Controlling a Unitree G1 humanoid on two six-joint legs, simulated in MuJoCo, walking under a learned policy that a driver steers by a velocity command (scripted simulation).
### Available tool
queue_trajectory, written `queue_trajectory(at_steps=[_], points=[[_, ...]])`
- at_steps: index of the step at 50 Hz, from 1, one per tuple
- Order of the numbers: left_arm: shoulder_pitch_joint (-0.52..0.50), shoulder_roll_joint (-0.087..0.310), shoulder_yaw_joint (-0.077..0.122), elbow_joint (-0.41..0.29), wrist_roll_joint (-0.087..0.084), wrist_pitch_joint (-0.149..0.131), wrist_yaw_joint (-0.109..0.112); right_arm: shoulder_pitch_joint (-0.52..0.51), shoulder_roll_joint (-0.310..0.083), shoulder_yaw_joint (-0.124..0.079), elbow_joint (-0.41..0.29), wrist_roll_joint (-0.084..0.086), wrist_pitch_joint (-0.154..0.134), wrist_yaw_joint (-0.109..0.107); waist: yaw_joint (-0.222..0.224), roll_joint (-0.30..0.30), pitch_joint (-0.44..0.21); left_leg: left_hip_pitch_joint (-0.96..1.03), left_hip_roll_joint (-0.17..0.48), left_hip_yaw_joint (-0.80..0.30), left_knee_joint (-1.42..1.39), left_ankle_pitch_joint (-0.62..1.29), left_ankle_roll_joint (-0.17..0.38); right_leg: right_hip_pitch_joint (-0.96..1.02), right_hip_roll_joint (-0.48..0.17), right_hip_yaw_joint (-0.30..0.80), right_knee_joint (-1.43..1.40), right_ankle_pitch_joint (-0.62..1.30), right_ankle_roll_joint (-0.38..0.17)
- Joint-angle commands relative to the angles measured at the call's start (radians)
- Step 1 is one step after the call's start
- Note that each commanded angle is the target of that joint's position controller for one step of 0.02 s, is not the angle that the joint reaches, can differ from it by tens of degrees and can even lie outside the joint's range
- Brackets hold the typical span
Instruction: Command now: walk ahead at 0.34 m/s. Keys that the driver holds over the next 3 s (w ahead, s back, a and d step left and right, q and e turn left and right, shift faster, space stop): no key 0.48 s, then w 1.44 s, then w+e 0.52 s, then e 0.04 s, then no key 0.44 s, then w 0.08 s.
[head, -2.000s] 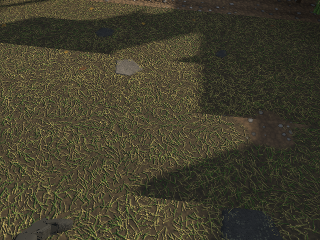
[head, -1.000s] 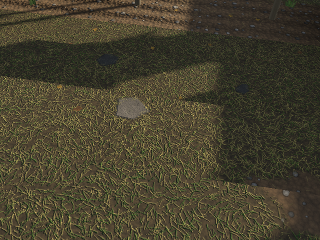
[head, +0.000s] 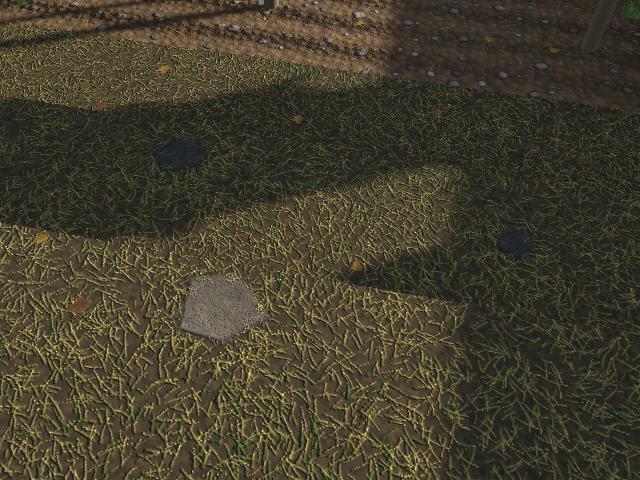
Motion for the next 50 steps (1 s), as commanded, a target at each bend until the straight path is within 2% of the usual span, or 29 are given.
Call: queue_trajectory(at_steps=[1,5,6,8,9,11,12,13,14,15,16,18,20,22,24,25,29,31,33,35,37,38,39,41,43,44,47,48,50], points=[[0.080,0.046,0.020,-0.030,0.007,0.016,0.018,-0.004,-0.087,-0.016,-0.034,-0.008,-0.027,-0.004,0.041,0.085,-0.090,0.133,0.259,-0.234,-0.218,0.575,0.152,-0.059,-0.061,0.038,-0.089,0.052,0.021],[-0.051,0.017,0.010,-0.086,0.033,0.023,0.018,-0.011,-0.127,-0.018,0.006,-0.007,-0.012,-0.035,0.043,0.094,-0.100,0.101,0.210,-0.103,-0.214,0.721,0.121,0.010,-0.042,0.022,-0.393,0.266,0.041],[-0.044,0.006,0.007,-0.080,0.037,0.026,0.016,0.002,-0.129,-0.018,0.029,-0.016,-0.003,-0.038,0.046,0.110,-0.144,0.081,0.191,-0.063,-0.198,0.804,0.115,0.105,-0.022,0.006,-0.408,0.350,0.047],[-0.057,0.026,0.009,-0.080,0.026,0.036,0.012,0.016,-0.129,-0.015,0.058,-0.010,0.010,-0.040,0.037,0.122,-0.141,0.086,0.186,-0.045,-0.191,0.774,0.115,0.142,-0.002,-0.008,-0.433,0.374,0.054],[-0.018,0.041,0.016,-0.052,0.029,0.043,0.011,0.015,-0.118,-0.010,0.064,-0.015,0.011,-0.037,0.046,0.092,-0.159,0.052,0.180,-0.031,-0.174,0.728,0.120,0.218,0.017,-0.034,-0.372,0.425,0.057],[-0.026,0.042,0.014,-0.053,0.035,0.051,0.013,-0.005,-0.088,0.003,0.082,-0.003,0.016,-0.039,0.047,0.117,-0.098,0.034,0.183,-0.049,-0.145,0.612,0.122,0.217,0.010,-0.031,-0.411,0.329,0.041],[-0.082,0.028,0.002,-0.089,0.039,0.043,0.012,-0.028,-0.078,0.010,0.086,0.020,0.019,-0.042,0.046,0.132,-0.045,0.094,0.196,-0.094,-0.111,0.579,0.108,0.152,-0.003,-0.014,-0.580,0.241,0.019],[-0.076,0.028,0.000,-0.088,0.043,0.032,0.009,-0.017,-0.076,0.012,0.101,0.027,0.024,-0.047,0.056,0.100,-0.049,0.135,0.188,-0.115,-0.051,0.546,0.082,0.202,-0.008,-0.014,-0.726,0.363,-0.001],[-0.061,0.106,0.017,-0.082,0.049,0.024,0.010,0.075,-0.079,0.009,0.111,0.010,0.023,-0.052,0.010,-0.002,-0.104,0.139,0.130,-0.109,0.012,0.416,0.033,0.307,-0.077,0.065,-0.729,0.746,-0.037],[-0.059,0.144,0.024,-0.073,0.040,0.031,0.014,0.173,-0.081,0.005,0.135,0.002,0.026,-0.054,-0.050,-0.127,-0.163,0.076,0.075,-0.090,0.042,0.149,-0.008,0.419,-0.126,0.118,-0.698,0.869,-0.112],[-0.075,0.083,0.007,-0.064,0.034,0.043,0.013,0.175,-0.048,0.017,0.149,0.001,0.032,-0.056,-0.050,-0.166,-0.163,0.033,0.050,-0.069,0.041,-0.045,-0.039,0.421,-0.156,0.161,-0.721,0.781,-0.164],[-0.157,0.033,-0.008,-0.078,0.021,0.053,0.003,0.090,-0.072,0.017,0.146,0.001,0.068,-0.064,-0.041,-0.083,-0.088,0.099,0.060,-0.066,-0.054,-0.075,-0.051,0.276,-0.116,0.163,-0.779,0.478,-0.142],[-0.158,0.054,-0.004,-0.069,0.018,0.048,-0.003,0.060,-0.075,0.017,0.159,-0.002,0.097,-0.068,-0.029,-0.026,-0.064,0.147,0.059,-0.061,-0.080,-0.033,-0.047,0.249,-0.058,0.102,-0.783,0.424,-0.091],[-0.158,0.053,-0.003,-0.058,0.013,0.043,-0.005,0.061,-0.060,0.021,0.178,-0.001,0.101,-0.065,-0.028,-0.014,-0.081,0.176,0.075,-0.075,-0.089,0.038,-0.045,0.280,-0.051,0.097,-0.773,0.506,-0.087],[-0.139,0.044,-0.005,-0.042,0.014,0.045,0.000,0.048,-0.068,0.019,0.194,0.004,0.096,-0.062,-0.013,0.013,-0.100,0.179,0.082,-0.078,-0.097,0.106,-0.046,0.336,-0.038,0.078,-0.755,0.586,-0.087],[-0.122,0.042,-0.005,-0.030,0.013,0.049,0.003,0.060,-0.063,0.019,0.209,0.006,0.094,-0.061,-0.012,0.014,-0.120,0.183,0.075,-0.067,-0.106,0.045,-0.045,0.362,-0.031,0.073,-0.763,0.512,-0.090],[-0.095,0.099,0.020,-0.016,-0.011,0.061,0.016,0.042,-0.046,0.016,0.221,0.011,0.083,-0.057,0.004,-0.022,-0.019,0.068,0.043,-0.017,-0.041,-0.257,-0.013,0.306,-0.070,0.162,-0.860,-0.106,-0.144],[-0.079,0.111,0.026,-0.026,-0.016,0.045,0.011,0.044,-0.040,0.017,0.221,0.017,0.063,-0.053,0.004,-0.062,0.019,0.022,0.050,-0.020,0.015,-0.246,0.010,0.288,-0.137,0.266,-0.916,-0.178,-0.191],[-0.092,0.104,0.026,-0.042,-0.016,0.029,0.004,0.077,-0.040,0.015,0.237,0.016,0.039,-0.044,-0.018,-0.061,0.012,0.049,0.063,-0.035,0.011,-0.213,0.038,0.275,-0.156,0.294,-0.913,-0.115,-0.206],[-0.163,0.093,0.022,-0.080,-0.023,0.019,-0.004,0.145,-0.048,0.011,0.270,0.016,0.022,-0.037,-0.061,-0.012,-0.002,0.158,0.087,-0.065,-0.066,-0.167,0.064,0.205,-0.104,0.203,-0.840,0.028,-0.174],[-0.227,0.037,0.009,-0.119,-0.016,0.003,-0.012,0.258,-0.117,-0.010,0.311,0.032,0.016,-0.040,-0.092,0.165,-0.011,0.339,0.209,-0.263,-0.197,-0.159,0.112,0.018,0.069,-0.037,-0.576,0.148,-0.080],[-0.233,0.032,0.007,-0.130,-0.004,-0.014,-0.018,0.260,-0.168,-0.024,0.306,0.041,0.013,-0.040,-0.089,0.219,0.038,0.437,0.312,-0.399,-0.216,-0.058,0.153,-0.156,0.099,-0.103,-0.488,0.094,-0.050],[-0.269,0.043,0.007,-0.144,-0.001,-0.025,-0.022,0.286,-0.154,-0.022,0.309,0.036,0.006,-0.039,-0.106,0.200,0.070,0.480,0.379,-0.462,-0.223,0.037,0.185,-0.271,0.070,-0.077,-0.400,-0.062,-0.045],[-0.282,0.042,0.007,-0.162,-0.014,-0.036,-0.035,0.309,-0.131,-0.015,0.309,0.025,-0.008,-0.038,-0.098,0.140,0.093,0.553,0.407,-0.445,-0.209,0.179,0.193,-0.411,0.000,-0.029,-0.281,-0.095,-0.042],[-0.264,0.050,0.011,-0.148,-0.009,-0.039,-0.049,0.264,-0.128,-0.014,0.280,0.025,-0.005,-0.046,-0.086,0.120,0.068,0.501,0.348,-0.328,-0.213,0.210,0.163,-0.342,-0.024,-0.047,-0.297,0.046,-0.029],[-0.230,0.040,0.011,-0.131,-0.002,-0.037,-0.063,0.256,-0.125,-0.015,0.280,0.010,-0.003,-0.049,-0.075,0.136,0.048,0.439,0.343,-0.293,-0.194,0.230,0.153,-0.274,-0.028,-0.043,-0.242,0.147,-0.025],[-0.208,0.021,0.010,-0.133,-0.001,-0.035,-0.072,0.230,-0.114,-0.004,0.262,0.014,-0.011,-0.046,-0.052,0.137,0.068,0.247,0.285,-0.202,-0.175,0.240,0.126,-0.113,0.003,-0.093,-0.240,0.243,-0.023],[-0.365,0.047,0.024,-0.182,-0.035,-0.039,-0.068,0.338,-0.107,-0.002,0.296,0.024,-0.031,-0.060,-0.118,0.164,0.127,0.482,0.327,-0.281,-0.149,0.078,0.108,-0.423,-0.071,0.045,-0.283,0.296,-0.017],[-0.529,0.044,0.016,-0.256,-0.031,-0.060,-0.068,0.452,-0.128,-0.007,0.322,0.028,-0.050,-0.081,-0.184,0.128,0.181,0.703,0.377,-0.343,-0.100,0.068,0.095,-0.733,-0.099,0.075,-0.393,0.281,0.000]])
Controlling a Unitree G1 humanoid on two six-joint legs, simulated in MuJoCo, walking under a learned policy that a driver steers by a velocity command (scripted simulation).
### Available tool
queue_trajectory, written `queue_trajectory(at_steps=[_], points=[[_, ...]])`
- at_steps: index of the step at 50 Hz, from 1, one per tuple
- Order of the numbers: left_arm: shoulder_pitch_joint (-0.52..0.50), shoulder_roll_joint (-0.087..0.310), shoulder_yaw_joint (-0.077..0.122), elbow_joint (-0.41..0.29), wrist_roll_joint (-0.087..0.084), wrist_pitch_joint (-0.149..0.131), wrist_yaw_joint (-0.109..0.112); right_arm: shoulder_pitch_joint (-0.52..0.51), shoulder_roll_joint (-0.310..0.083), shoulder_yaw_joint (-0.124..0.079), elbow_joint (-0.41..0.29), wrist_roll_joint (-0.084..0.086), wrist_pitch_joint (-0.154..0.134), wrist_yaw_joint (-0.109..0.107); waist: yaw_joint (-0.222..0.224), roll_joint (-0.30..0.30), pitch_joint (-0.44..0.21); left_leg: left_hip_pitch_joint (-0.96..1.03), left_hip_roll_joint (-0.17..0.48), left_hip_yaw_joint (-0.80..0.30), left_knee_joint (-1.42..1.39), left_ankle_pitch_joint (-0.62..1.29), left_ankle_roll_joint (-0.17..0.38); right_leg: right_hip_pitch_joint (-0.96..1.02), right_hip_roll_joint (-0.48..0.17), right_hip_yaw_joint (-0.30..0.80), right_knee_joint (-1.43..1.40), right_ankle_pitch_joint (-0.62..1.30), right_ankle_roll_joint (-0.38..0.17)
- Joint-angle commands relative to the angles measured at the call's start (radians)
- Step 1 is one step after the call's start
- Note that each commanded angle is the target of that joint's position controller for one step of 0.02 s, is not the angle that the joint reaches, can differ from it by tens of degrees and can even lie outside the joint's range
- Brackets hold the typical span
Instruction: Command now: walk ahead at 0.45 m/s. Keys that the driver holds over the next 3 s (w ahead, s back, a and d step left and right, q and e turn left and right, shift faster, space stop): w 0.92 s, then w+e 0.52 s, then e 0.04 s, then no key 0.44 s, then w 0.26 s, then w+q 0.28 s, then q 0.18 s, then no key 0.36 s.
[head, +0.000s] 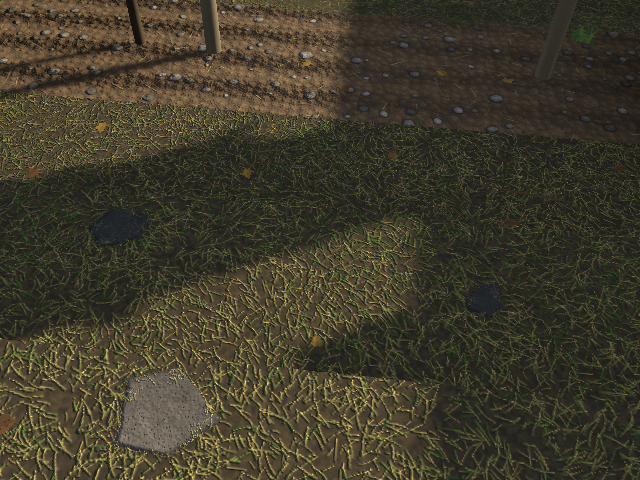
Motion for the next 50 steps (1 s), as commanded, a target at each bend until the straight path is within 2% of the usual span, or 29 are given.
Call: queue_trajectory(at_steps=[1,3,4,8,9,10,11,12,13,14,15,16,17,18,19,21,23,25,31,33,35,36,37,38,39,41,44,47,50], points=[[-0.331,0.043,-0.003,-0.180,-0.002,-0.045,-0.021,0.076,-0.130,-0.016,-0.026,-0.003,-0.029,-0.041,-0.046,0.088,0.248,0.150,0.238,-0.207,-0.012,0.342,0.152,-0.489,-0.105,0.110,-0.277,0.225,0.020],[-0.261,-0.014,-0.026,-0.143,0.024,-0.043,-0.067,-0.026,-0.145,-0.019,-0.086,-0.011,-0.018,-0.042,-0.043,0.056,0.156,-0.276,0.157,-0.077,-0.004,0.172,0.130,0.070,-0.022,0.018,-0.388,0.633,0.017],[-0.224,-0.010,-0.026,-0.135,0.010,-0.032,-0.074,-0.032,-0.168,-0.025,-0.097,-0.002,-0.017,-0.040,-0.024,0.086,0.135,-0.365,0.155,-0.075,-0.004,0.145,0.129,0.196,-0.014,0.031,-0.336,0.673,0.027],[-0.127,0.080,-0.009,-0.094,-0.001,-0.001,-0.045,-0.016,-0.145,-0.024,-0.127,0.012,0.018,-0.035,0.003,0.076,0.151,-0.140,0.149,-0.066,0.254,0.220,0.079,0.135,-0.073,0.070,-0.454,0.552,0.042],[-0.012,0.105,0.002,-0.042,0.001,-0.004,-0.033,-0.008,-0.150,-0.028,-0.120,0.002,0.027,-0.032,0.045,0.061,0.083,-0.111,0.147,-0.068,0.420,0.344,0.072,0.239,-0.063,0.042,-0.460,0.562,0.045],[0.199,0.139,0.021,0.031,0.010,-0.009,-0.024,-0.032,-0.172,-0.032,-0.120,0.000,0.031,-0.022,0.148,0.040,-0.024,-0.173,0.129,-0.047,0.667,0.502,0.054,0.491,-0.028,-0.013,-0.476,0.578,0.039],[0.400,0.194,0.041,0.095,0.033,-0.002,-0.013,-0.023,-0.164,-0.032,-0.096,0.005,0.019,-0.012,0.263,-0.042,-0.086,-0.353,0.064,-0.020,1.027,0.330,-0.006,0.754,-0.068,-0.031,-0.465,0.654,0.014],[0.481,0.235,0.018,0.126,0.083,-0.017,-0.014,0.133,-0.015,-0.010,-0.067,0.000,0.006,0.003,0.215,-0.379,-0.217,-0.755,-0.061,-0.110,1.552,-0.487,-0.044,1.124,-0.197,0.070,-0.105,1.106,-0.050],[0.486,0.262,0.025,0.122,0.073,-0.008,-0.014,0.269,-0.022,0.003,-0.082,0.051,-0.033,0.016,0.179,-0.522,-0.417,-0.853,-0.071,-0.276,1.659,-0.382,-0.013,1.207,-0.286,0.250,-0.057,1.236,-0.140],[0.478,0.270,0.043,0.136,0.038,0.019,-0.016,0.185,-0.072,-0.006,-0.154,0.072,-0.043,0.013,0.184,-0.399,-0.516,-0.928,-0.048,-0.208,1.648,-0.291,-0.018,1.168,-0.372,0.480,-0.299,0.561,-0.243],[0.407,0.251,0.039,0.143,0.027,0.024,-0.013,0.059,-0.067,-0.005,-0.198,0.086,-0.040,-0.004,0.150,-0.174,-0.435,-0.979,0.012,-0.105,1.592,-0.153,-0.016,1.004,-0.417,0.626,-0.490,0.084,-0.269],[0.291,0.164,0.015,0.118,0.025,0.023,-0.002,-0.084,-0.079,-0.006,-0.223,0.067,-0.021,-0.030,0.144,-0.001,-0.264,-1.022,0.043,-0.021,1.567,-0.069,-0.011,0.796,-0.373,0.613,-0.586,-0.096,-0.261],[0.225,0.174,0.005,0.105,0.043,0.006,0.007,-0.096,-0.065,-0.003,-0.253,0.060,-0.007,-0.038,0.109,-0.032,-0.226,-1.002,0.068,-0.034,1.622,-0.034,-0.005,0.634,-0.442,0.670,-0.577,-0.063,-0.311],[0.154,0.119,-0.014,0.076,0.064,-0.016,-0.001,-0.092,-0.071,0.001,-0.253,0.033,0.011,-0.040,0.081,0.063,-0.190,-0.915,0.133,-0.100,1.484,0.042,0.033,0.452,-0.436,0.631,-0.554,-0.098,-0.294],[0.086,0.031,-0.040,0.083,0.060,-0.030,-0.004,-0.138,-0.095,-0.017,-0.257,0.030,0.024,-0.034,0.053,0.012,-0.068,-0.868,0.160,-0.150,1.250,0.181,0.076,0.270,-0.354,0.482,-0.568,-0.121,-0.215],[0.065,0.065,-0.041,0.093,0.059,-0.026,0.023,-0.215,-0.062,-0.019,-0.311,0.004,0.026,-0.025,0.042,-0.099,0.067,-0.765,0.148,-0.106,0.871,0.300,0.041,0.100,-0.202,0.242,-0.646,0.031,-0.172],[0.149,0.081,-0.037,0.118,0.071,-0.024,0.059,-0.268,-0.051,-0.017,-0.339,-0.018,0.014,-0.012,0.056,-0.109,0.048,-0.659,0.134,-0.063,0.623,0.467,0.009,0.110,-0.149,0.141,-0.649,0.216,-0.183],[0.199,0.109,-0.024,0.117,0.043,-0.021,0.073,-0.329,-0.027,-0.004,-0.352,-0.010,0.011,0.011,0.084,-0.062,0.031,-0.600,0.096,-0.024,0.415,0.571,0.004,0.186,-0.153,0.099,-0.660,0.262,-0.183],[0.374,0.135,0.004,0.155,0.012,0.018,0.065,-0.539,-0.059,-0.006,-0.426,0.005,0.022,0.051,0.175,0.003,0.116,-0.725,0.056,-0.003,0.197,0.450,0.059,0.498,-0.231,0.146,-0.641,0.094,-0.155],[0.386,0.143,0.010,0.157,0.016,0.037,0.060,-0.516,-0.069,-0.012,-0.425,0.006,0.017,0.063,0.159,-0.013,0.095,-0.647,0.021,0.045,0.147,0.362,0.083,0.543,-0.223,0.134,-0.576,0.154,-0.139],[0.334,0.118,0.001,0.134,0.021,0.040,0.058,-0.253,-0.149,-0.057,-0.350,-0.006,0.014,0.060,0.031,-0.008,-0.056,-0.259,-0.013,0.049,0.147,0.419,0.136,0.448,-0.123,0.040,-0.271,0.435,-0.085],[0.371,0.048,-0.020,0.106,0.033,0.028,0.057,-0.077,-0.251,-0.086,-0.317,-0.018,0.013,0.054,0.000,0.134,-0.226,0.119,0.207,-0.278,0.129,0.393,0.252,0.139,-0.005,-0.044,0.121,0.209,-0.011],[0.387,0.010,-0.036,0.097,0.040,-0.001,0.052,0.000,-0.271,-0.087,-0.294,-0.007,0.014,0.060,-0.003,0.314,-0.341,0.280,0.357,-0.679,-0.061,0.240,0.336,-0.082,0.100,0.046,0.369,-0.404,0.013],[0.322,0.100,-0.008,0.087,0.013,-0.016,0.050,-0.042,-0.206,-0.066,-0.301,-0.004,0.012,0.059,-0.004,0.250,-0.245,0.242,0.342,-0.665,-0.101,0.137,0.300,-0.212,0.058,0.115,0.458,-0.406,0.001],[0.247,0.117,-0.002,0.064,-0.001,-0.020,0.055,-0.131,-0.172,-0.054,-0.315,-0.009,0.011,0.053,0.019,0.188,-0.123,0.101,0.316,-0.531,-0.113,0.183,0.268,-0.245,0.012,0.089,0.450,-0.325,-0.012],[0.219,0.095,0.004,0.064,0.022,-0.005,0.071,-0.261,-0.122,-0.037,-0.336,-0.026,0.006,0.054,0.089,0.094,-0.031,-0.151,0.240,-0.334,-0.161,0.397,0.239,-0.127,-0.056,0.076,0.333,-0.183,-0.007],[0.251,0.058,0.006,0.076,0.024,0.027,0.075,-0.258,-0.110,-0.036,-0.313,-0.022,-0.009,0.051,0.133,0.093,-0.030,-0.244,0.197,-0.225,-0.228,0.449,0.232,-0.019,-0.081,0.077,0.193,-0.115,0.000],[0.112,0.059,0.008,0.025,0.040,0.021,0.075,-0.219,-0.163,-0.049,-0.282,-0.021,-0.009,0.027,0.117,0.068,0.013,-0.228,0.195,-0.162,-0.262,0.538,0.223,-0.081,-0.071,0.079,-0.011,0.037,0.017],[0.078,0.030,0.000,0.014,0.040,0.019,0.057,-0.200,-0.167,-0.053,-0.248,-0.025,-0.007,0.015,0.118,0.094,-0.018,-0.260,0.147,-0.009,-0.249,0.656,0.195,0.037,-0.033,0.048,-0.110,0.214,0.017]])
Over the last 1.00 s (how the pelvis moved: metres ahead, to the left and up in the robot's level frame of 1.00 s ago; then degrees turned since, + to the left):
0.24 -0.05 -0.02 1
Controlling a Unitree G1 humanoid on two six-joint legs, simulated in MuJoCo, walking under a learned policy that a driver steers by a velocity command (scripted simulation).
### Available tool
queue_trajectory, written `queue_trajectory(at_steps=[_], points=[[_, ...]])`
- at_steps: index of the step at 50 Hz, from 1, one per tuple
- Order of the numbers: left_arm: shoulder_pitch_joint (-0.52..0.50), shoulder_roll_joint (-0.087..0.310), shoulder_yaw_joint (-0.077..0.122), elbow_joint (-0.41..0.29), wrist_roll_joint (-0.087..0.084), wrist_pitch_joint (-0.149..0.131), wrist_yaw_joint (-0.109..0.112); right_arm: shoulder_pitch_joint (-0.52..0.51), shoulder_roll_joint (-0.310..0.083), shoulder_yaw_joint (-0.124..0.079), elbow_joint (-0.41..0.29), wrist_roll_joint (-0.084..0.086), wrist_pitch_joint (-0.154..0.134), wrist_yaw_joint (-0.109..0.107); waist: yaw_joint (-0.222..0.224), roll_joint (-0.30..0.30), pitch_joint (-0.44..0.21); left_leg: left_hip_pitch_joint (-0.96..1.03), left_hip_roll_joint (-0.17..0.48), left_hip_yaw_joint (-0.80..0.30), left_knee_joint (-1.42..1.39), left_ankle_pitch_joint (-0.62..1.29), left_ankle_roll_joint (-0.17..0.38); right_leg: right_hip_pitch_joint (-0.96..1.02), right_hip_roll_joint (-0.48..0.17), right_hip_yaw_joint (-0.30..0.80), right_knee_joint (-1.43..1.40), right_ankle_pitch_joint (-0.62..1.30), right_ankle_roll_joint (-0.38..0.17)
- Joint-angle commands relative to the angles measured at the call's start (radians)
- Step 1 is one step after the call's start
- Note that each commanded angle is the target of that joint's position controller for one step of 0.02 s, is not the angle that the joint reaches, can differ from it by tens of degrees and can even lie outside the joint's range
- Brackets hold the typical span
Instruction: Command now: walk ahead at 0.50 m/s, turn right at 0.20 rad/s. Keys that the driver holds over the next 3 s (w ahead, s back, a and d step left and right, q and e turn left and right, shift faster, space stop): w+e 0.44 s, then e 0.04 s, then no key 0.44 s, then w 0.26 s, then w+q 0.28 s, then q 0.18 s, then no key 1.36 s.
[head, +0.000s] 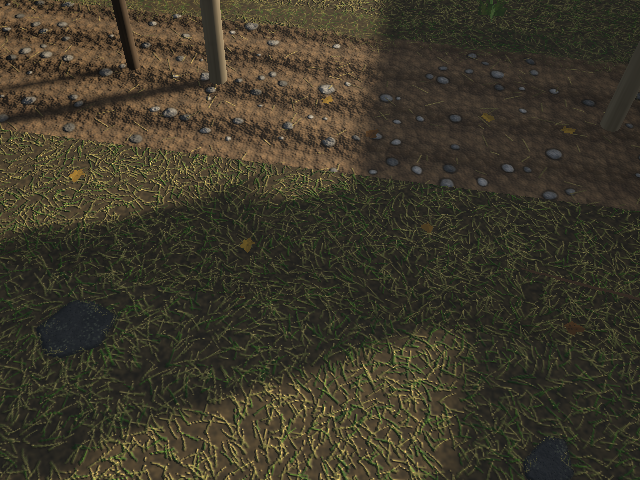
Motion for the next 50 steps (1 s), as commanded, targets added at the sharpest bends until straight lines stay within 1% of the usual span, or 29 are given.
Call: queue_trajectory(at_steps=[1,5,10,12,13,14,15,16,17,18,19,21,22,23,25,29,32,33,34,35,36,37,38,39,40,42,43,46,50], points=[[0.061,0.042,0.013,-0.011,0.000,-0.003,-0.019,-0.031,-0.178,-0.043,-0.041,-0.020,-0.028,-0.015,0.050,0.106,-0.073,-0.052,0.261,-0.069,-0.086,0.344,0.123,0.149,0.031,-0.017,0.067,0.211,0.006],[-0.035,0.052,0.019,-0.055,-0.004,0.009,-0.032,0.026,-0.118,-0.033,-0.006,-0.005,-0.028,-0.014,0.010,0.086,0.041,0.090,0.323,-0.080,-0.027,0.299,0.121,-0.072,0.032,0.036,0.121,0.082,-0.030],[-0.052,0.051,0.023,-0.109,-0.012,0.006,-0.074,0.029,-0.151,-0.047,-0.012,0.017,-0.012,-0.032,0.006,0.140,0.051,0.229,0.379,-0.058,0.143,0.557,0.107,-0.152,0.039,-0.036,0.162,-0.128,-0.058],[0.109,0.081,0.043,-0.080,-0.007,0.006,-0.082,-0.120,-0.179,-0.049,-0.070,0.015,-0.014,-0.036,0.115,0.153,-0.008,0.002,0.309,0.066,0.320,0.854,0.065,0.230,0.114,-0.176,0.112,-0.162,-0.083],[0.329,0.130,0.069,-0.016,-0.003,0.001,-0.076,-0.204,-0.208,-0.055,-0.097,0.021,-0.028,-0.034,0.232,0.131,-0.081,-0.184,0.275,0.086,0.553,0.910,0.053,0.559,0.185,-0.248,0.083,-0.106,-0.097],[0.556,0.178,0.093,0.053,0.000,-0.006,-0.055,-0.342,-0.231,-0.062,-0.136,0.039,-0.056,-0.028,0.389,0.023,-0.090,-0.431,0.194,0.082,0.965,0.608,0.000,0.820,0.176,-0.195,-0.098,0.054,-0.151],[0.449,0.212,0.077,0.036,-0.022,-0.013,-0.044,-0.259,-0.077,-0.025,-0.175,0.032,-0.092,-0.008,0.232,-0.351,-0.001,-0.695,-0.004,0.045,1.400,-0.358,-0.045,0.785,-0.031,0.297,-0.327,0.143,-0.282],[0.407,0.135,0.027,-0.017,-0.032,-0.039,-0.056,-0.208,-0.080,-0.012,-0.210,0.037,-0.126,0.007,0.154,-0.343,-0.090,-0.781,0.007,-0.179,1.333,-0.439,0.003,0.793,-0.136,0.626,-0.429,0.258,-0.383],[0.369,0.097,0.020,-0.018,-0.037,-0.052,-0.065,-0.229,-0.107,-0.024,-0.217,0.075,-0.124,0.003,0.119,-0.125,-0.031,-0.831,0.031,-0.197,1.247,-0.375,0.003,0.742,-0.163,0.619,-0.415,0.154,-0.370],[0.311,0.127,0.027,-0.030,-0.042,-0.057,-0.064,-0.263,-0.093,-0.019,-0.241,0.070,-0.110,-0.001,0.067,0.020,0.003,-0.859,0.062,-0.191,1.140,-0.328,0.004,0.651,-0.166,0.645,-0.388,-0.017,-0.349],[0.222,0.119,0.017,-0.067,-0.041,-0.062,-0.058,-0.287,-0.109,-0.024,-0.241,0.040,-0.088,-0.015,0.035,0.105,0.009,-0.804,0.097,-0.188,1.061,-0.298,-0.008,0.543,-0.168,0.607,-0.367,-0.034,-0.324],[0.163,0.118,0.010,-0.112,0.008,-0.053,-0.032,-0.255,-0.119,-0.021,-0.232,0.024,-0.062,-0.001,-0.006,0.126,0.013,-0.649,0.138,-0.181,0.855,-0.163,-0.018,0.327,-0.132,0.490,-0.327,0.016,-0.304],[0.178,0.126,0.013,-0.115,0.007,-0.048,-0.016,-0.279,-0.102,-0.013,-0.246,0.000,-0.061,0.010,0.002,0.076,-0.003,-0.580,0.118,-0.138,0.789,-0.026,-0.017,0.266,-0.081,0.421,-0.329,0.089,-0.286],[0.253,0.080,-0.002,-0.104,-0.009,-0.056,0.013,-0.383,-0.135,-0.022,-0.278,0.003,-0.075,0.025,0.040,0.062,0.028,-0.624,0.111,-0.159,0.620,0.198,-0.005,0.280,0.005,0.341,-0.277,-0.040,-0.232],[0.296,0.034,-0.014,-0.092,-0.015,-0.034,0.065,-0.427,-0.029,0.013,-0.294,-0.035,-0.086,0.070,0.082,0.027,-0.001,-0.279,0.004,-0.044,0.286,0.730,0.002,0.073,0.156,0.148,-0.247,-0.237,-0.155],[0.377,-0.016,-0.027,-0.070,-0.028,0.005,0.062,-0.425,-0.012,0.021,-0.357,-0.004,-0.039,0.063,0.094,-0.041,-0.009,-0.121,-0.035,-0.044,0.184,0.777,-0.042,0.110,0.171,0.157,-0.036,-0.361,-0.100],[0.369,-0.067,-0.033,-0.087,-0.049,0.032,0.081,-0.296,-0.031,0.015,-0.313,0.012,-0.054,0.050,0.060,-0.036,0.028,-0.162,0.108,-0.123,-0.214,0.944,-0.071,0.385,0.197,0.133,0.281,-0.372,-0.055],[0.371,-0.057,-0.023,-0.071,-0.032,0.038,0.069,-0.163,-0.043,0.001,-0.262,-0.004,-0.060,0.048,0.016,-0.004,-0.036,0.031,0.150,-0.112,-0.199,1.052,-0.052,0.315,0.207,0.098,0.443,-0.376,-0.041],[0.354,-0.067,-0.022,-0.079,-0.020,0.032,0.050,0.042,-0.082,-0.012,-0.193,-0.018,-0.054,0.055,-0.058,0.064,-0.098,0.307,0.260,-0.202,-0.041,1.286,0.005,0.085,0.248,0.075,0.726,-0.665,-0.023],[0.409,-0.105,-0.038,-0.075,-0.032,0.022,0.037,0.172,-0.116,0.001,-0.155,-0.045,-0.056,0.067,-0.086,0.182,-0.226,0.601,0.377,-0.263,0.290,1.804,0.056,-0.154,0.327,0.103,1.073,-0.990,0.006],[0.552,-0.059,-0.050,-0.106,-0.047,0.010,0.017,0.136,-0.148,-0.009,-0.085,-0.005,-0.054,0.076,0.034,0.319,-0.366,0.792,0.516,-0.461,0.472,1.712,0.253,-0.361,0.222,0.252,1.157,-0.880,0.042],[0.422,0.035,-0.038,-0.117,-0.038,-0.009,0.015,0.083,-0.131,-0.020,-0.166,0.017,-0.051,0.057,-0.069,0.253,-0.433,0.767,0.512,-0.473,0.351,1.271,0.298,-0.454,0.177,0.305,1.030,-0.684,0.021],[0.382,0.059,-0.038,-0.141,-0.056,-0.007,0.012,-0.035,-0.190,-0.034,-0.167,0.004,-0.034,0.033,0.008,0.221,-0.426,0.639,0.563,-0.597,0.240,0.771,0.368,-0.443,0.132,0.291,0.981,-0.549,0.027],[0.350,0.080,-0.027,-0.116,-0.035,0.015,0.034,-0.167,-0.125,-0.007,-0.204,-0.009,-0.016,0.016,0.070,0.024,-0.366,0.344,0.534,-0.642,0.131,0.482,0.345,-0.303,0.083,0.220,0.882,-0.426,0.045],[0.274,0.075,-0.010,-0.117,-0.025,0.052,0.046,-0.297,-0.087,0.018,-0.230,-0.018,0.002,0.006,0.140,-0.062,-0.166,-0.062,0.458,-0.533,0.048,0.547,0.311,-0.098,0.059,0.187,0.655,-0.315,0.088],[0.256,-0.003,-0.021,-0.122,0.017,0.064,0.047,-0.266,-0.083,0.025,-0.184,-0.025,0.017,0.013,0.137,0.040,-0.087,-0.300,0.257,-0.278,0.030,0.631,0.225,0.125,0.037,0.061,0.263,-0.226,0.126],[0.231,-0.039,-0.029,-0.128,0.014,0.049,0.044,-0.236,-0.095,0.023,-0.168,-0.027,0.021,0.008,0.116,0.109,-0.114,-0.334,0.192,-0.198,0.031,0.676,0.186,0.255,0.042,0.037,0.120,-0.164,0.129],[0.186,-0.068,-0.033,-0.134,-0.004,0.045,0.034,-0.143,-0.102,0.018,-0.115,-0.002,0.028,0.002,0.080,0.168,-0.187,-0.230,0.200,-0.190,0.038,0.579,0.163,0.383,0.070,0.020,-0.079,-0.053,0.126],[0.122,-0.006,-0.008,-0.161,0.019,0.071,0.029,-0.125,-0.100,0.013,-0.118,0.011,0.044,0.007,0.057,0.142,-0.076,-0.300,0.192,-0.319,-0.042,-0.380,0.088,0.438,0.080,-0.016,-0.266,-0.207,0.041]])
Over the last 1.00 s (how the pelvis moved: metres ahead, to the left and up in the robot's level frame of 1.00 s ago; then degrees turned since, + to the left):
0.56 -0.07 -0.14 -1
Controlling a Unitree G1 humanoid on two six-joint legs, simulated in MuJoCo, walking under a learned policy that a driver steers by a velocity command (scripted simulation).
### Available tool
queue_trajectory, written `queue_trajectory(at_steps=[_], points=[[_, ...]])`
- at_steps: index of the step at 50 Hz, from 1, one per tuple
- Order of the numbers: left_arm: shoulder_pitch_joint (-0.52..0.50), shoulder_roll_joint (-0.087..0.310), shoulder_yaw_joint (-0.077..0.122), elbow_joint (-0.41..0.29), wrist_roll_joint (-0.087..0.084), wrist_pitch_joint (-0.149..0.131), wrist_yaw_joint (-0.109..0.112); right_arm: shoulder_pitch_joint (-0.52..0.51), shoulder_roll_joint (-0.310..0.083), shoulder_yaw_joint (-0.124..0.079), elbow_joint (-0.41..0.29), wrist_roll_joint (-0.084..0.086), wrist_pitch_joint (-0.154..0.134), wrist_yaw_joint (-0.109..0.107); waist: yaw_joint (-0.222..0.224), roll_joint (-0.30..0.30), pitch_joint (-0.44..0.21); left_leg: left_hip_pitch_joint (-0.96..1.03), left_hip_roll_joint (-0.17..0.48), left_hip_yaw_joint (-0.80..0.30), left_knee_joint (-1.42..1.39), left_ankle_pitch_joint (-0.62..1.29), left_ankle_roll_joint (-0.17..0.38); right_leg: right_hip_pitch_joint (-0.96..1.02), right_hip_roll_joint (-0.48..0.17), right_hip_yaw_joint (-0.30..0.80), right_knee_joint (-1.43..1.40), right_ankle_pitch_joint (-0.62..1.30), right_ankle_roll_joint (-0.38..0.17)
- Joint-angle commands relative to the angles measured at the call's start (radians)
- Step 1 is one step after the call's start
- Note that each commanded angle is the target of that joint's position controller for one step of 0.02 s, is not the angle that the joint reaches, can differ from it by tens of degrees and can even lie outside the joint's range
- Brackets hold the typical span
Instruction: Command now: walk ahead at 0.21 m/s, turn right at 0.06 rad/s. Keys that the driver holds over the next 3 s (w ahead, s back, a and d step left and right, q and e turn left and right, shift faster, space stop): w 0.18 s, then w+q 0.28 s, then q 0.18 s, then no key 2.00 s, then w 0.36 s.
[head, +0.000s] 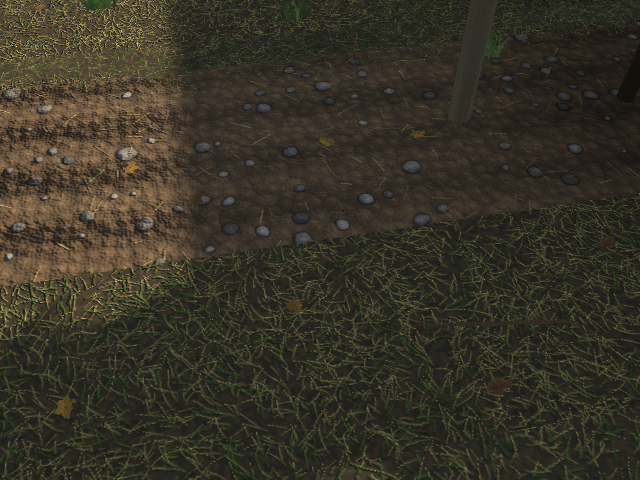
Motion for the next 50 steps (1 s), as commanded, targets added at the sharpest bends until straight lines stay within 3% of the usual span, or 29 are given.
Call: queue_trajectory(at_steps=[1,2,3,4,5,6,7,9,13,18,20,21,22,23,24,26,28,31,32,35,38,40,41,42,43,44,45,48,50], points=[[0.097,0.108,0.034,-0.039,0.006,0.004,-0.001,-0.035,-0.122,-0.027,-0.081,0.013,0.000,-0.006,0.050,0.139,-0.019,-0.131,0.234,-0.301,-0.203,-0.484,0.080,0.216,0.009,-0.059,-0.076,-0.128,-0.071],[0.132,0.124,0.037,-0.037,0.001,-0.005,-0.001,-0.028,-0.119,-0.029,-0.088,0.014,0.001,-0.012,0.054,0.115,-0.005,-0.165,0.215,-0.293,-0.127,-0.505,0.072,0.229,-0.023,-0.032,-0.071,-0.187,-0.108],[0.136,0.179,0.057,-0.020,-0.007,-0.014,-0.004,0.010,-0.110,-0.031,-0.100,0.021,-0.002,-0.017,0.023,-0.036,0.024,-0.234,0.136,-0.182,-0.082,-0.497,0.049,0.224,-0.032,0.023,-0.129,-0.357,-0.154],[0.201,0.169,0.063,-0.006,-0.014,-0.026,-0.007,-0.042,-0.122,-0.034,-0.114,0.026,-0.009,-0.025,0.072,-0.094,0.054,-0.280,0.079,-0.074,0.067,-0.454,0.012,0.205,-0.071,0.122,-0.242,-0.511,-0.196],[0.284,0.184,0.068,0.019,-0.011,-0.040,-0.009,-0.092,-0.107,-0.035,-0.139,0.037,-0.022,-0.028,0.099,-0.208,0.064,-0.376,0.035,0.019,0.275,-0.340,-0.014,0.278,-0.189,0.325,-0.372,-0.596,-0.258],[0.308,0.195,0.069,0.021,-0.005,-0.054,-0.010,-0.135,-0.120,-0.042,-0.152,0.037,-0.033,-0.029,0.120,-0.224,0.090,-0.482,0.061,-0.020,0.426,-0.340,-0.016,0.320,-0.265,0.483,-0.425,-0.542,-0.311],[0.290,0.187,0.067,0.015,-0.003,-0.065,-0.009,-0.128,-0.143,-0.052,-0.156,0.032,-0.038,-0.024,0.100,-0.191,0.083,-0.537,0.099,-0.070,0.513,-0.325,-0.017,0.335,-0.281,0.500,-0.410,-0.473,-0.320],[0.247,0.159,0.059,0.003,-0.014,-0.068,-0.012,-0.103,-0.123,-0.051,-0.145,0.027,-0.045,-0.010,0.070,-0.133,0.035,-0.539,0.135,-0.081,0.520,-0.226,-0.023,0.351,-0.236,0.394,-0.388,-0.338,-0.288],[0.197,0.184,0.074,0.003,-0.012,-0.059,-0.016,-0.158,-0.066,-0.028,-0.150,0.019,-0.032,0.016,0.067,-0.110,-0.001,-0.254,0.118,0.005,0.300,-0.072,-0.041,0.176,-0.146,0.108,-0.388,-0.107,-0.211],[0.209,0.220,0.085,0.031,-0.036,-0.069,-0.026,-0.154,-0.099,-0.026,-0.164,0.023,-0.014,0.018,0.054,-0.087,0.001,-0.062,0.091,0.044,0.130,-0.060,0.000,0.133,-0.173,0.044,-0.331,-0.185,-0.190],[0.207,0.199,0.075,0.038,-0.021,-0.066,-0.022,-0.042,-0.128,-0.041,-0.128,0.020,-0.009,0.008,0.004,-0.049,-0.021,0.099,0.063,0.058,0.097,-0.078,0.028,0.082,-0.140,-0.003,-0.198,-0.152,-0.152],[0.178,0.162,0.062,0.026,-0.005,-0.073,-0.021,0.087,-0.197,-0.068,-0.104,0.018,-0.007,-0.003,-0.057,0.064,-0.063,0.264,0.156,-0.109,0.046,-0.098,0.074,-0.027,-0.081,-0.100,0.059,-0.008,-0.097],[0.144,0.121,0.046,-0.048,0.004,-0.103,-0.017,0.196,-0.337,-0.105,-0.092,0.017,-0.006,0.003,-0.083,0.379,-0.109,0.473,0.368,-0.598,-0.132,-0.247,0.234,-0.348,0.074,-0.214,0.440,-0.122,-0.017],[0.111,0.162,0.052,-0.055,-0.005,-0.133,-0.018,0.238,-0.304,-0.089,-0.097,0.021,-0.015,0.009,-0.105,0.342,-0.128,0.539,0.441,-0.836,-0.233,-0.332,0.295,-0.508,0.074,-0.061,0.604,-0.314,-0.033],[0.094,0.195,0.059,-0.060,-0.027,-0.149,-0.025,0.183,-0.256,-0.072,-0.116,0.007,-0.024,0.007,-0.076,0.263,-0.044,0.508,0.436,-0.740,-0.205,-0.184,0.270,-0.580,0.029,-0.033,0.659,-0.270,-0.053],[0.098,0.182,0.055,-0.043,0.006,-0.147,-0.020,0.061,-0.221,-0.062,-0.165,0.000,-0.018,0.000,-0.006,0.108,-0.024,0.337,0.353,-0.497,-0.140,0.282,0.222,-0.458,-0.009,-0.043,0.573,-0.156,-0.048],[0.092,0.176,0.061,-0.050,0.017,-0.121,-0.012,-0.002,-0.184,-0.053,-0.187,0.005,-0.008,-0.010,0.040,0.118,-0.036,0.206,0.284,-0.351,-0.132,0.571,0.178,-0.304,-0.020,-0.055,0.436,-0.105,-0.031],[0.014,0.119,0.041,-0.082,0.007,-0.095,-0.006,0.010,-0.205,-0.064,-0.176,0.018,0.006,-0.037,0.045,0.124,-0.048,0.122,0.213,-0.240,-0.105,0.728,0.145,-0.180,0.046,-0.083,0.218,0.034,-0.011],[-0.049,0.109,0.034,-0.112,0.014,-0.094,-0.011,0.016,-0.213,-0.068,-0.171,0.025,0.014,-0.048,0.035,0.129,-0.060,0.104,0.196,-0.232,-0.088,0.748,0.127,-0.137,0.067,-0.086,0.152,0.111,-0.017],[-0.067,0.113,0.030,-0.129,0.012,-0.084,-0.024,-0.008,-0.219,-0.070,-0.173,0.015,0.036,-0.059,0.046,0.170,-0.111,-0.018,0.160,-0.199,-0.065,0.732,0.098,0.084,0.128,-0.117,0.092,0.264,-0.008],[-0.044,0.144,0.035,-0.145,0.006,-0.077,-0.026,-0.023,-0.181,-0.057,-0.179,0.030,0.049,-0.062,0.063,0.152,-0.084,0.045,0.194,-0.292,-0.024,0.631,0.100,0.119,0.093,-0.078,-0.009,0.170,-0.018],[0.032,0.172,0.040,-0.139,0.022,-0.092,-0.032,-0.050,-0.175,-0.056,-0.195,0.034,0.051,-0.064,0.103,0.114,-0.118,0.125,0.140,-0.301,0.124,0.575,0.055,0.242,0.046,-0.058,-0.207,0.355,-0.084],[0.062,0.236,0.049,-0.148,0.042,-0.094,-0.031,0.032,-0.135,-0.045,-0.211,0.012,0.049,-0.062,0.061,-0.068,-0.223,0.024,0.054,-0.273,0.326,0.238,0.007,0.465,-0.132,0.099,-0.149,0.755,-0.192],[0.061,0.195,0.036,-0.144,0.044,-0.076,-0.039,0.171,-0.108,-0.032,-0.183,0.002,0.052,-0.056,0.027,-0.273,-0.302,-0.132,-0.059,-0.244,0.560,-0.476,-0.050,0.590,-0.303,0.312,-0.151,0.906,-0.376],[0.030,0.140,0.017,-0.149,0.029,-0.067,-0.048,0.208,-0.173,-0.046,-0.163,0.014,0.057,-0.046,0.002,-0.223,-0.278,-0.175,-0.013,-0.253,0.668,-0.542,-0.075,0.477,-0.345,0.417,-0.211,0.657,-0.417],[-0.020,0.107,0.006,-0.159,0.017,-0.064,-0.053,0.121,-0.214,-0.063,-0.165,0.026,0.074,-0.048,0.014,-0.115,-0.160,-0.212,0.015,-0.216,0.728,-0.476,-0.104,0.374,-0.296,0.360,-0.237,0.506,-0.392],[-0.046,0.095,-0.004,-0.159,0.014,-0.058,-0.057,0.062,-0.212,-0.067,-0.172,0.023,0.094,-0.054,0.018,-0.058,-0.102,-0.217,0.030,-0.190,0.735,-0.427,-0.120,0.298,-0.248,0.293,-0.260,0.399,-0.357],[-0.116,0.128,0.001,-0.151,0.020,-0.034,-0.053,0.030,-0.142,-0.050,-0.181,0.021,0.121,-0.052,-0.012,-0.084,-0.048,-0.076,0.080,-0.111,0.482,-0.336,-0.127,0.135,-0.134,0.144,-0.335,0.123,-0.267],[-0.099,0.136,0.004,-0.134,0.015,-0.023,-0.049,-0.002,-0.096,-0.032,-0.182,0.017,0.115,-0.046,0.016,-0.113,-0.068,0.014,0.084,-0.066,0.303,-0.307,-0.115,0.149,-0.099,0.102,-0.341,0.062,-0.254]])
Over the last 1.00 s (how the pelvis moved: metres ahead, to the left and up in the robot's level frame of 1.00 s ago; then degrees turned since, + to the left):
0.48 -0.14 -0.18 -20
